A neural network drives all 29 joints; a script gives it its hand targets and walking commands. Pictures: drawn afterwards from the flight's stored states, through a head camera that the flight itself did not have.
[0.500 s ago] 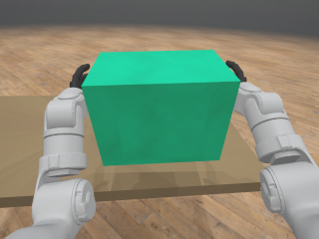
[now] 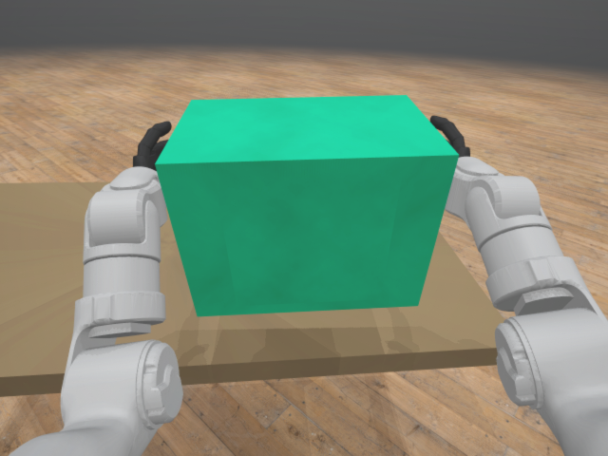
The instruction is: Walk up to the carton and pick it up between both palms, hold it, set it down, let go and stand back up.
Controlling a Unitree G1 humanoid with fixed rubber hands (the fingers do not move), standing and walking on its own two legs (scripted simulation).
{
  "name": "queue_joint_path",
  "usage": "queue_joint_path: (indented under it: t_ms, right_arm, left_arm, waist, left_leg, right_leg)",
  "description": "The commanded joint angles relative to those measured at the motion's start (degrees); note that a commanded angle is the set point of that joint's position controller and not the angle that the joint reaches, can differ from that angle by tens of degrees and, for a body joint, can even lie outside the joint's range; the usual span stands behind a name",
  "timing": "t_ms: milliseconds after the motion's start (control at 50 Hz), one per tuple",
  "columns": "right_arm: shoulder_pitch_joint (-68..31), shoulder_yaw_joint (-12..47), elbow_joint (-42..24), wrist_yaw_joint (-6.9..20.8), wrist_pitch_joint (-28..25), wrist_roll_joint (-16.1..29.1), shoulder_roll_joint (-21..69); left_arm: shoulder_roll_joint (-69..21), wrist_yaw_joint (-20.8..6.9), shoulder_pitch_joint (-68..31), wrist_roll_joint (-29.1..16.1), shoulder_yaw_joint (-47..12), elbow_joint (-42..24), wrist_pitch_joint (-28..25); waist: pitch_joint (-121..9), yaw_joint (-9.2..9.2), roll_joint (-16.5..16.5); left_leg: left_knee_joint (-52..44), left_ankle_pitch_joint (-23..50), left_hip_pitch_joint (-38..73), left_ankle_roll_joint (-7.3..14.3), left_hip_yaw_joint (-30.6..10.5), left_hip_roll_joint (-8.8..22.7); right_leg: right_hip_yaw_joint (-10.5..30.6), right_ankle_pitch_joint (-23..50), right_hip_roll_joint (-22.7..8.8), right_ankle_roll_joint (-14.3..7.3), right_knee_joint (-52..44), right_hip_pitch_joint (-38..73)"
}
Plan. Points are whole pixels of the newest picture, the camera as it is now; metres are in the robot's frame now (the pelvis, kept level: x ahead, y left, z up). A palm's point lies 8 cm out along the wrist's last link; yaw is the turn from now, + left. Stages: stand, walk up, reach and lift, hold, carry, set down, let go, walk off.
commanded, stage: hold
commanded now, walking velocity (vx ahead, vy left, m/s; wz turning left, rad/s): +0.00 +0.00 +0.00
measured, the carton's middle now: (304, 202) +0.37 +0.00 +0.25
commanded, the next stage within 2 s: none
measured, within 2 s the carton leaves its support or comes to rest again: neither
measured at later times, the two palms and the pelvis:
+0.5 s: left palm (151, 181) +0.36 +0.19 +0.28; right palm (451, 173) +0.37 -0.18 +0.29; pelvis +0.00 +0.00 +0.00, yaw +0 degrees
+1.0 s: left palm (151, 181) +0.36 +0.19 +0.28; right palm (451, 173) +0.37 -0.18 +0.29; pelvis +0.00 +0.00 +0.00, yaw +0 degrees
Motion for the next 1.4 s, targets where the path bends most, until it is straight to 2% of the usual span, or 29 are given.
queue_joint_path:
  t_ms: [0,1380]
  right_arm:
    - [-46.39,10.59,-18.66,8.50,-2.02,9.15,35.95]
    - [-46.59,10.54,-18.67,8.49,-1.97,9.23,35.91]
  left_arm:
    - [-31.90,-7.99,-45.54,-11.19,-23.98,-9.16,-3.66]
    - [-32.04,-7.94,-45.54,-11.23,-24.00,-8.92,-3.68]
  waist:
    - [-15.32,-0.26,2.35]
    - [-15.38,-0.24,2.36]
  left_leg:
    - [-0.39,12.03,8.84,-0.54,-0.90,-4.45]
    - [-0.34,12.03,8.79,-0.54,-0.97,-4.44]
  right_leg:
    - [2.37,11.49,2.87,1.94,-0.74,1.28]
    - [2.43,11.47,2.89,1.91,-0.76,1.22]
